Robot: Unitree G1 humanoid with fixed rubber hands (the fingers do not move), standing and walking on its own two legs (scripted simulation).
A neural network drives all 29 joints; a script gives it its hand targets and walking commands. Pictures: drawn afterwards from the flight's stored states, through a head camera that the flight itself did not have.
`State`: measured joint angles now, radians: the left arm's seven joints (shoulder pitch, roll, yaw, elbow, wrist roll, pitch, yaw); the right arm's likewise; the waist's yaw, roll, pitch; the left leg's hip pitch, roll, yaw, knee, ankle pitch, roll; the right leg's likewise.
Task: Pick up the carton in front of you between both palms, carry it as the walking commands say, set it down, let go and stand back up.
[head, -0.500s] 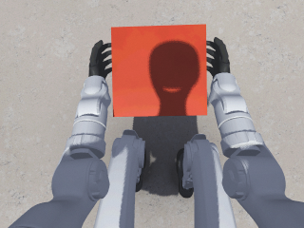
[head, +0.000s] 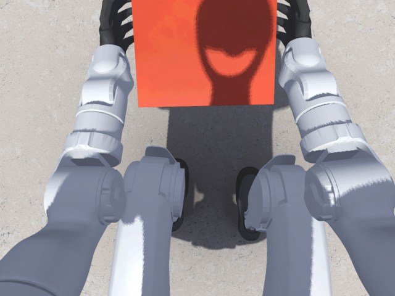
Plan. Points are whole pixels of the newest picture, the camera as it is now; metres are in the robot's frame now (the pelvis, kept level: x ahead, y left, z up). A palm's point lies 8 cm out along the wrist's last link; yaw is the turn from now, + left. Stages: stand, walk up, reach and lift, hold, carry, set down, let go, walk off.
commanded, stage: set down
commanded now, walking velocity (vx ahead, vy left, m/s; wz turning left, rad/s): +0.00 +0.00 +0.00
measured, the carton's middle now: (204, 54) +0.50 +0.05 -0.23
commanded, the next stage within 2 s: none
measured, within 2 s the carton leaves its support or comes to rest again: rests again in 0.34 s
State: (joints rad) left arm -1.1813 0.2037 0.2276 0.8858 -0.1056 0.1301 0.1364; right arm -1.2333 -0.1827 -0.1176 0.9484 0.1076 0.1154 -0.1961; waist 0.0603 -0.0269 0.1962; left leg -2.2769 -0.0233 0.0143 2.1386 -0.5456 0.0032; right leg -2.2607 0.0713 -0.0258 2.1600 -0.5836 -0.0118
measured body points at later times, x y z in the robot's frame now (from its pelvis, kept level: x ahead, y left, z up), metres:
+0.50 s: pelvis -0.01 +0.00 -0.02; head +0.33 +0.02 +0.27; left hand +0.51 +0.20 -0.18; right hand +0.53 -0.10 -0.18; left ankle +0.12 +0.11 -0.35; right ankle +0.11 -0.10 -0.35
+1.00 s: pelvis -0.01 +0.00 -0.02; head +0.33 +0.01 +0.26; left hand +0.51 +0.21 -0.18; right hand +0.53 -0.11 -0.19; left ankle +0.12 +0.11 -0.35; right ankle +0.10 -0.10 -0.35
